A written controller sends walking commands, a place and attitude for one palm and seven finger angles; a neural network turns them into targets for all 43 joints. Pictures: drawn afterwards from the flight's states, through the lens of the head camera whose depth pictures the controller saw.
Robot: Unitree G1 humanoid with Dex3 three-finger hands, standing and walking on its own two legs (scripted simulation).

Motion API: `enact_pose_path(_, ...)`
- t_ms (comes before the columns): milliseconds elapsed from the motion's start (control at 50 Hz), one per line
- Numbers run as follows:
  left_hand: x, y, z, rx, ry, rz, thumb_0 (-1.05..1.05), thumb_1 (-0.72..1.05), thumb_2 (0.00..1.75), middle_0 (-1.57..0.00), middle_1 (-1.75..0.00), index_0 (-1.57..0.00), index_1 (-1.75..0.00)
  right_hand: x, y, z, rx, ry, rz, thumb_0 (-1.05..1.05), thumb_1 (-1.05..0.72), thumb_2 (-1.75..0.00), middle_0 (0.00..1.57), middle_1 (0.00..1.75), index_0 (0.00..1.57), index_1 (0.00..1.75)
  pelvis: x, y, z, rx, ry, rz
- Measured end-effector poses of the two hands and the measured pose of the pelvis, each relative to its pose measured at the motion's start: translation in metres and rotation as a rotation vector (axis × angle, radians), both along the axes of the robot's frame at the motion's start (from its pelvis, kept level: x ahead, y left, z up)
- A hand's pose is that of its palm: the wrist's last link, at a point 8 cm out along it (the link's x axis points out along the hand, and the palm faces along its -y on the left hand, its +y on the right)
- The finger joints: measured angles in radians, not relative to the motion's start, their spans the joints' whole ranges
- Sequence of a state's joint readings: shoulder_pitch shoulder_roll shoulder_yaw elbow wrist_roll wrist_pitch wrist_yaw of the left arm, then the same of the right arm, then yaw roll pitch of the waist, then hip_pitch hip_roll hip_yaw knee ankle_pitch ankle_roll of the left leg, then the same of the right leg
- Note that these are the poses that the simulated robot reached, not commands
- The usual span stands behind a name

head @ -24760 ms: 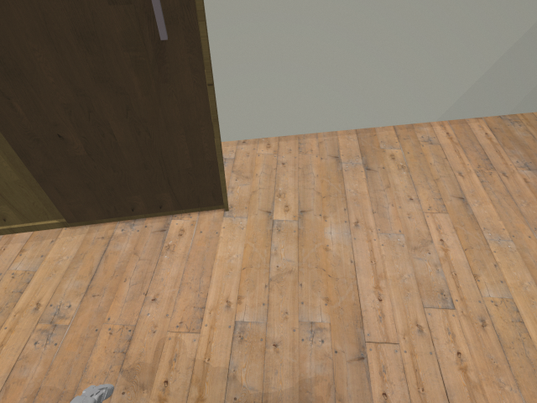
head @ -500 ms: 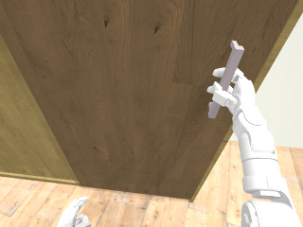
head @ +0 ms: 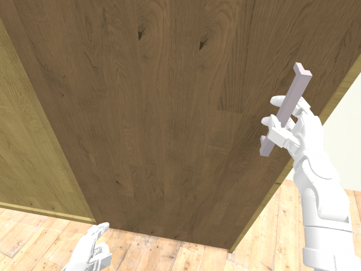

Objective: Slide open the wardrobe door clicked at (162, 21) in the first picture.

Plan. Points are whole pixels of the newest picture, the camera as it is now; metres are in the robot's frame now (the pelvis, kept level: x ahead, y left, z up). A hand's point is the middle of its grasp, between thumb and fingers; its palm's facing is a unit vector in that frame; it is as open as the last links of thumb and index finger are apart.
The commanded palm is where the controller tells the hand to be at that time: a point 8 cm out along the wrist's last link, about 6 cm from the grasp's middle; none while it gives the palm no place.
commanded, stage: tug the door sideways, standing still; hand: right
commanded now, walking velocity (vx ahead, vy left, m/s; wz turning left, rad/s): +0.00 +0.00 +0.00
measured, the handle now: (279, 114) +0.42 -0.16 +0.19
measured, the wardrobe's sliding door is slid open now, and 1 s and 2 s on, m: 0.00 0.00 0.10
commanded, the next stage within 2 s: step sideways, sliding the door along in 0.66 s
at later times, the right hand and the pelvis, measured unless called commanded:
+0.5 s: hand (271, 129) +0.37 -0.13 +0.19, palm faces +0.13 +0.99 -0.04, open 5.8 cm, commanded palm +0.34 -0.13 +0.20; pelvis -0.01 -0.01 -0.01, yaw -7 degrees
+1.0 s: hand (271, 130) +0.37 -0.14 +0.18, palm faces +0.13 +0.99 -0.11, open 5.9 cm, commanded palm +0.35 -0.16 +0.20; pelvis -0.05 +0.00 -0.01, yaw -5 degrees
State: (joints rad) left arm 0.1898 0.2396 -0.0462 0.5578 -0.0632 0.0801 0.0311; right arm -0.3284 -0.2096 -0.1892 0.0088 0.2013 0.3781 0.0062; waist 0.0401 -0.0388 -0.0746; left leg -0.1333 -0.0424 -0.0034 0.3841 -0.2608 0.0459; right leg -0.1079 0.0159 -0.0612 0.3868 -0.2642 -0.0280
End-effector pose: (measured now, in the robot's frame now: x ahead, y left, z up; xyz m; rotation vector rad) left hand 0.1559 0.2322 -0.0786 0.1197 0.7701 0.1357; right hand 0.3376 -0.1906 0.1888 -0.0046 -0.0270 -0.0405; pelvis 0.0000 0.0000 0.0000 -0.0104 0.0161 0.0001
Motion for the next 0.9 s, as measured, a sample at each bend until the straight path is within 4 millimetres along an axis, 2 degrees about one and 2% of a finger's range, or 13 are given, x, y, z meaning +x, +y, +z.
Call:
enact_pose_path(100,0.018,-0.001,0.001,0.011,-0.011,-0.024,0.01,0.9,0.9,-0.2,-0.3,-0.2,-0.3,0.0,0.0,0.0,-0.006,0.001,-0.006,0.01,-0.78,-0.8,0.29,1.33,0.26,1.31,0.009,0.0,-0.001,-0.002,0.006,-0.006)
enact_pose_path(220,0.036,-0.01,-0.009,0.048,0.03,-0.106,0.01,0.9,0.9,-0.2,-0.3,-0.2,-0.3,0.002,0.002,0.001,-0.002,0.009,-0.047,0.02,-0.75,-0.83,0.34,1.35,0.32,1.34,0.009,-0.002,-0.004,0.009,0.006,-0.065)
enact_pose_path(380,0.04,-0.037,-0.014,0.015,0.025,-0.184,0.01,0.9,0.9,-0.2,-0.3,-0.2,-0.3,0.001,0.004,0.002,-0.023,0.01,-0.082,0.01,-0.75,-0.85,0.35,1.35,0.31,1.37,0.0,-0.004,-0.006,0.008,-0.001,-0.103)
enact_pose_path(500,0.024,-0.052,-0.019,-0.014,0.039,-0.214,0.01,0.9,0.9,-0.2,-0.3,-0.2,-0.3,0.0,0.006,0.002,-0.035,0.015,-0.089,0.01,-0.77,-0.83,0.33,1.35,0.28,1.38,-0.013,-0.006,-0.006,0.008,-0.009,-0.114)
enact_pose_path(600,0.001,-0.054,-0.025,-0.017,0.069,-0.216,0.01,0.9,0.9,-0.2,-0.3,-0.2,-0.3,0.0,0.007,0.002,-0.039,0.016,-0.092,0.01,-0.79,-0.83,0.31,1.35,0.25,1.39,-0.025,-0.009,-0.007,0.01,-0.012,-0.116)
enact_pose_path(780,-0.043,-0.043,-0.034,0.014,0.133,-0.174,0.01,0.9,0.9,-0.2,-0.3,-0.2,-0.3,0.0,0.007,0.002,-0.042,0.012,-0.082,0.01,-0.79,-0.82,0.3,1.36,0.24,1.39,-0.041,-0.015,-0.008,0.016,-0.015,-0.114)
enact_pose_path(900,-0.062,-0.027,-0.04,0.055,0.146,-0.086,0.01,0.9,0.9,-0.2,-0.3,-0.21,-0.3,0.005,0.001,-0.003,-0.113,-0.1,-0.049,-0.01,-0.73,-0.82,0.37,1.37,0.27,1.38,-0.049,-0.013,-0.011,-0.002,-0.006,-0.069)
